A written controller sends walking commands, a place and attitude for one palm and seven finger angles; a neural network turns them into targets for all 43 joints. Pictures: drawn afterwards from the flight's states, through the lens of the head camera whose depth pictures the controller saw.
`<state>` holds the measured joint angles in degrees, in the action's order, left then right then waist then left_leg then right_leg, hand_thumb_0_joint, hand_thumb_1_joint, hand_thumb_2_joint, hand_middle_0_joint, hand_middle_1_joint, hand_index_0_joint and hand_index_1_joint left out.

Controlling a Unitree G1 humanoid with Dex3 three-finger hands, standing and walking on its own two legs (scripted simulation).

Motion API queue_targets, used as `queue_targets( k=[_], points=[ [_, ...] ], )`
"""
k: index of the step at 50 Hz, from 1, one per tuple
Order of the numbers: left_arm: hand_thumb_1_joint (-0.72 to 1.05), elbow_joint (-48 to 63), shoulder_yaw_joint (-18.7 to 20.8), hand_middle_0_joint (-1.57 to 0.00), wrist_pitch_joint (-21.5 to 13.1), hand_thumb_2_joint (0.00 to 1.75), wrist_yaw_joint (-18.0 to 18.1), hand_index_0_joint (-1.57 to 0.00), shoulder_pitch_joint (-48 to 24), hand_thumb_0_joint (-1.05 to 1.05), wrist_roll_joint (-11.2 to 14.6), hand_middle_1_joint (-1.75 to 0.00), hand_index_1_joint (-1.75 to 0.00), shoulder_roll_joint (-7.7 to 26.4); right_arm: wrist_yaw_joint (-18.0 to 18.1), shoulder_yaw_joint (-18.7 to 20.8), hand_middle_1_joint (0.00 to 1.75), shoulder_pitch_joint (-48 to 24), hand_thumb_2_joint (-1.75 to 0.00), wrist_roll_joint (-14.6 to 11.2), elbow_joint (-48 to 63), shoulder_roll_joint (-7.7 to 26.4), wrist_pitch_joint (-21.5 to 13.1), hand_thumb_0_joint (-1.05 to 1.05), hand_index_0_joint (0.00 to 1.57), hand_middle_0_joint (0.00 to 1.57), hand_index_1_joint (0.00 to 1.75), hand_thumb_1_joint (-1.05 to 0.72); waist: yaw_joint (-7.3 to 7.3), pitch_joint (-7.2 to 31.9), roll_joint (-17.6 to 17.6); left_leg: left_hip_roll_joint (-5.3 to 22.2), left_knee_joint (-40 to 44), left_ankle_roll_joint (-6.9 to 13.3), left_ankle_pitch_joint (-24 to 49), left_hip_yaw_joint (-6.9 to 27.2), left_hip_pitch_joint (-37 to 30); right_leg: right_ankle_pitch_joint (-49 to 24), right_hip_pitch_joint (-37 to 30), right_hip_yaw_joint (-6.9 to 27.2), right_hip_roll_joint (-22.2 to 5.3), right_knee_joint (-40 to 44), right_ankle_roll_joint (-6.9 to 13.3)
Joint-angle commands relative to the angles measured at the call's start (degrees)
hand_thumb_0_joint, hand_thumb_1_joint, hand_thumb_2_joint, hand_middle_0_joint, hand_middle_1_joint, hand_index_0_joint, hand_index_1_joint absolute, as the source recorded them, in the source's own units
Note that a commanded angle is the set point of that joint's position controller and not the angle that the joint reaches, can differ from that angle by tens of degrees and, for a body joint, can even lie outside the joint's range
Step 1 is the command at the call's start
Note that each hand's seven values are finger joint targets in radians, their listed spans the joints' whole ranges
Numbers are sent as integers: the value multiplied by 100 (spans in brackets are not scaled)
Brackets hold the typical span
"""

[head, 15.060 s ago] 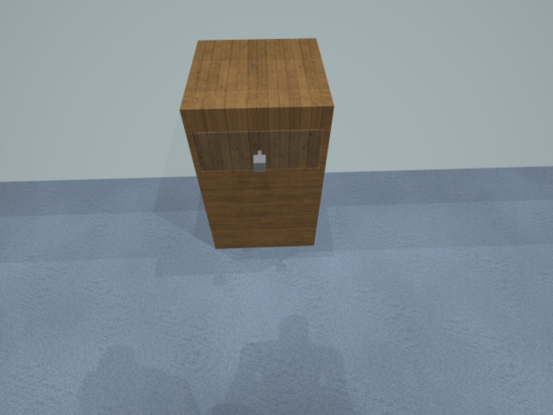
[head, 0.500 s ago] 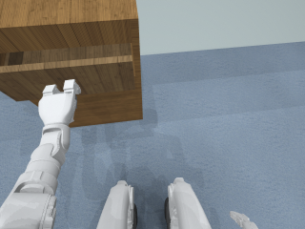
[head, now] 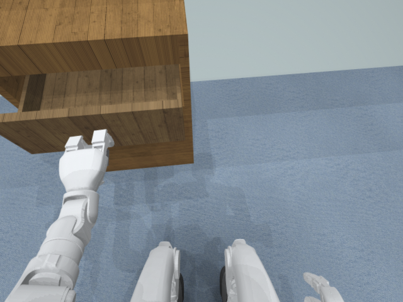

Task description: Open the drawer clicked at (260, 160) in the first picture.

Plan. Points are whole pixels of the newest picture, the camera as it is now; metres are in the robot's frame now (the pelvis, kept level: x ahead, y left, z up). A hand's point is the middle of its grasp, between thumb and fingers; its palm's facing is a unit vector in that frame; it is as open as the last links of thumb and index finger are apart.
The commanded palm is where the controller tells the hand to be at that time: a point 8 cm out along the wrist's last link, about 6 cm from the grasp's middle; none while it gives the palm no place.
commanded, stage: pull the drawer open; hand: left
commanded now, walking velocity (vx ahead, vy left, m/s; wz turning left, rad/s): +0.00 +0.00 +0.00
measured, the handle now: (97, 148) +0.43 +0.24 -0.07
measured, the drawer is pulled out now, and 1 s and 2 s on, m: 0.11 0.20 0.30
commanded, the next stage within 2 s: none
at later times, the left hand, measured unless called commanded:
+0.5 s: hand (95, 193) +0.33 +0.24 -0.09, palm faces -0.03 -0.06 -1.00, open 7.5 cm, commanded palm +0.30 +0.23 -0.04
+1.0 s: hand (94, 213) +0.29 +0.23 -0.08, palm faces -0.06 -0.07 -1.00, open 7.5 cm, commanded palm +0.26 +0.23 -0.04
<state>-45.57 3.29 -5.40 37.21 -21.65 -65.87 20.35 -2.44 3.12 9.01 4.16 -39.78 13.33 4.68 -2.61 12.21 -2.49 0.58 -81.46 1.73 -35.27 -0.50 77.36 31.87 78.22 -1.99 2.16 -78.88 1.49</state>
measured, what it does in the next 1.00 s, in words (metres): stands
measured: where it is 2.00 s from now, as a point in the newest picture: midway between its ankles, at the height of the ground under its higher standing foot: outside the picture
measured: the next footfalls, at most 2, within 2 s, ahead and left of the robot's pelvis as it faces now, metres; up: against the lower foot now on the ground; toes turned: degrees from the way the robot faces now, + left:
none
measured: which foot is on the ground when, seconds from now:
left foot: down 0.00-1.00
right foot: down 0.00-1.00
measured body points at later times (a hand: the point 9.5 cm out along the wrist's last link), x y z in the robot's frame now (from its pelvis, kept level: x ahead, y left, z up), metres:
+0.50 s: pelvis +0.00 +0.00 +0.00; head +0.15 +0.00 +0.43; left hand +0.33 +0.24 -0.03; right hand +0.14 -0.25 -0.14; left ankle +0.01 +0.10 -0.59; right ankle +0.04 -0.11 -0.59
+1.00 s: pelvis +0.01 +0.00 +0.01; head +0.15 +0.00 +0.43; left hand +0.29 +0.23 -0.03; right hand +0.18 -0.24 -0.13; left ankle +0.01 +0.10 -0.59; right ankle +0.04 -0.11 -0.59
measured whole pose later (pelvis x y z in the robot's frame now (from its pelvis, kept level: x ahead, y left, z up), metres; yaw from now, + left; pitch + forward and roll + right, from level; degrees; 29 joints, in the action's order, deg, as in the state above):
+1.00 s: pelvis +0.01 +0.00 +0.01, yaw +0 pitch +29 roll -1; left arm -27.0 -1.2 -1.7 38.6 0.2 -66.0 16.0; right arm -1.9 2.6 5.5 4.1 -35.7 12.8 4.4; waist -0.3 12.9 -1.7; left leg 0.4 -80.6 1.4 -36.2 -0.5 73.8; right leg 33.1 74.8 -1.9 2.1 -78.6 1.9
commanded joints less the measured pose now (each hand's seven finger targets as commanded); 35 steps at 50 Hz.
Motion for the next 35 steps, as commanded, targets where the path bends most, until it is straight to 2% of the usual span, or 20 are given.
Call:
queue_targets(
  k=[1, 4, 7, 8, 9, 11, 12, 14, 15, 16, 17, 19, 24, 25, 27, 31, 35],
  points=[
    [90, 1022, 265, -40, 28, 90, 282, -40, -620, 0, -22, -135, -135, 1062, 77, 266, 30, 502, -90, -9, 448, 827, -165, 0, 20, 20, 30, -90, 116, 2826, -164, -97, 932, 46, 2291, 95, -1935, -2124, -1911, 50, 52, 870, 136],
    [90, 1075, 190, -40, 63, 90, 293, -40, -476, 0, -12, -135, -135, 943, 73, 263, 30, 437, -90, -9, 479, 816, -173, 0, 20, 20, 30, -90, 119, 2784, -142, -96, 941, 46, 2201, 99, -1917, -2028, -1873, 49, 49, 887, 137],
    [90, 1183, 282, -40, 102, 90, 305, -40, -166, 0, 16, -135, -135, 992, 70, 263, 30, 393, -90, -2, 512, 824, -192, 0, 20, 20, 30, -90, 198, 2832, -82, -104, 987, 37, 2291, 120, -1958, -2133, -1998, 35, 52, 886, 158],
    [90, 1139, 216, -40, 114, 90, 300, -40, -73, 0, -9, -135, -135, 895, 77, 265, 30, 380, -90, -14, 530, 811, -182, 0, 20, 20, 30, -90, 171, 2838, -15, -111, 957, 44, 2237, 96, -1921, -2077, -1966, 59, 48, 892, 133],
    [90, 1214, 259, -40, 106, 90, 307, -40, -146, 0, -5, -135, -135, 983, 88, 265, 30, 362, -90, -18, 522, 816, -188, 0, 20, 20, 30, -90, 175, 2704, -13, -104, 961, 43, 2206, 111, -1894, -2082, -1951, 65, 52, 904, 146],
    [90, 1297, 151, -40, 121, 90, 329, -40, -45, 0, -10, -135, -135, 839, 89, 268, 30, 311, -90, -22, 540, 801, -200, 0, 20, 20, 30, -90, 152, 2694, -44, -102, 990, 42, 2128, 111, -1950, -1967, -1889, 48, 47, 932, 142],
    [90, 1334, 212, -40, 132, 90, 323, -40, 40, 0, 8, -135, -135, 886, 85, 257, 30, 294, -90, -11, 551, 806, -209, 0, 20, 20, 30, -90, 209, 2696, -132, -105, 1022, 34, 2171, 127, -1962, -1965, -1899, 34, 45, 923, 164],
    [90, 1382, 174, -40, 146, 90, 350, -40, 103, 0, -40, -135, -135, 855, 90, 258, 30, 255, -90, -22, 573, 806, -197, 0, 20, 20, 30, -90, 210, 2652, -122, -99, 1018, 28, 2144, 134, -1995, -1897, -1818, 28, 44, 904, 164],
    [90, 1392, 85, -40, 156, 90, 356, -40, 136, 0, -37, -135, -135, 736, 87, 257, 30, 237, -90, -18, 578, 793, -201, 0, 20, 20, 30, -90, 168, 2682, -59, -101, 1006, 35, 2085, 122, -1981, -1837, -1798, 23, 39, 934, 145],
    [90, 1350, 170, -40, 170, 90, 366, -40, 191, 0, -38, -135, -135, 823, 98, 255, 30, 232, -90, -21, 574, 800, -205, 0, 20, 20, 30, -90, 189, 2563, 5, -100, 1016, 35, 2059, 133, -1942, -1822, -1796, 22, 42, 939, 156],
    [90, 1462, 137, -40, 177, 90, 351, -40, 163, 0, -42, -135, -135, 809, 99, 247, 30, 208, -90, -6, 595, 806, -217, 0, 20, 20, 30, -90, 199, 2608, -112, -96, 1034, 29, 2151, 155, -2009, -1877, -1794, 15, 39, 928, 172],
    [90, 1471, 59, -40, 210, 90, 372, -40, 301, 0, -40, -135, -135, 695, 90, 256, 30, 182, -90, -23, 616, 791, -213, 0, 20, 20, 30, -90, 209, 2604, -106, -110, 1036, 30, 2065, 123, -1996, -1805, -1803, 22, 27, 946, 161],
    [90, 1579, 92, -40, 273, 90, 362, -40, 693, 0, -17, -135, -135, 685, 101, 252, 30, 114, -90, -25, 684, 783, -226, 0, 20, 20, 30, -90, 266, 2576, 64, -117, 1022, 37, 2054, 110, -1974, -1854, -1893, 42, 33, 966, 159],
    [90, 1667, 49, -40, 268, 90, 357, -40, 683, 0, -21, -135, -135, 659, 106, 241, 30, 89, -90, -23, 686, 776, -233, 0, 20, 20, 30, -90, 238, 2636, 89, -117, 1009, 45, 2099, 112, -1977, -1941, -1913, 47, 29, 960, 146],
    [90, 1756, 88, -40, 294, 90, 344, -40, 948, 0, -5, -135, -135, 651, 104, 240, 30, 49, -90, -17, 742, 771, -239, 0, 20, 20, 30, -90, 325, 2651, -77, -126, 1045, 23, 2208, 128, -2029, -2020, -1951, 32, 32, 926, 180],
    [90, 1809, -17, -40, 342, 90, 353, -40, 1100, 0, -19, -135, -135, 536, 99, 229, 30, 4, -90, -40, 770, 761, -244, 0, 20, 20, 30, -90, 290, 2437, 5, -124, 1046, 28, 2031, 118, -1975, -1837, -1869, 23, 31, 976, 168],
    [90, 2063, -15, -40, 360, 90, 366, -40, 1261, 0, -52, -135, -135, 545, 103, 222, 30, -60, -90, -27, 833, 767, -244, 0, 20, 20, 30, -90, 320, 2557, -6, -118, 1038, 14, 2151, 144, -2071, -1910, -1839, 18, 30, 920, 170]
  ],
)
